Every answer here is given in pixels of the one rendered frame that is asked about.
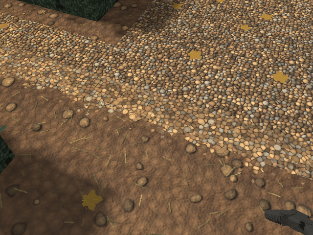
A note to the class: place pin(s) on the right robot hand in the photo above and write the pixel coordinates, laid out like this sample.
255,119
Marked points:
294,219

